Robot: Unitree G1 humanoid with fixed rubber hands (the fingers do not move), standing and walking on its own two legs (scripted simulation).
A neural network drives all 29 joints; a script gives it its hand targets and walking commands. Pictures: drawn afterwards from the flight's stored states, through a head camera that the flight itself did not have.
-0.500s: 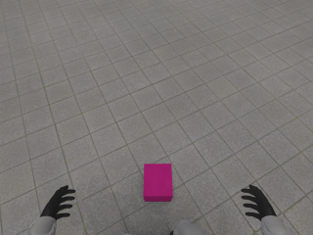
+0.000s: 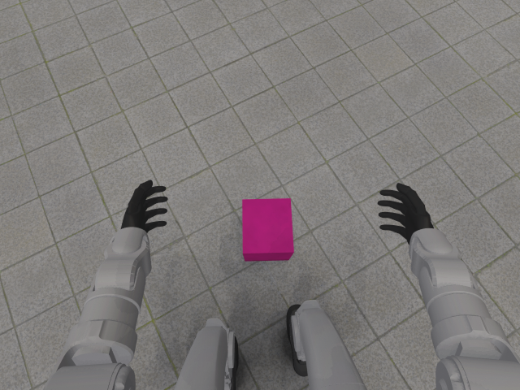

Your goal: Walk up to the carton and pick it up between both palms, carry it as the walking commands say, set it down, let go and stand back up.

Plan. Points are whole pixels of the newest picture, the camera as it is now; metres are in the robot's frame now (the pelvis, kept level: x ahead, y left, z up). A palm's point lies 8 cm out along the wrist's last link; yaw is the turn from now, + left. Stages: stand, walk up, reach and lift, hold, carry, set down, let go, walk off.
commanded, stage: reach and lift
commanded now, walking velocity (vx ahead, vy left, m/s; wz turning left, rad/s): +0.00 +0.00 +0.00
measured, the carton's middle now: (266, 231) +0.48 -0.04 -0.60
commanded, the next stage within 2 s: none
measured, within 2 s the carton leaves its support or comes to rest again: neither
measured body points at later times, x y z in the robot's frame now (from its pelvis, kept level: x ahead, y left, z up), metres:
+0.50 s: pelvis +0.01 -0.03 -0.03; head +0.30 -0.04 +0.32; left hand +0.48 +0.12 -0.15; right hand +0.48 -0.22 -0.15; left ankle +0.03 +0.12 -0.65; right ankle +0.10 -0.12 -0.65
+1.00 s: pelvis -0.02 +0.00 -0.12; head +0.30 -0.01 +0.20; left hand +0.48 +0.12 -0.27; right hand +0.46 -0.21 -0.27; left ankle +0.04 +0.12 -0.65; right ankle +0.10 -0.13 -0.65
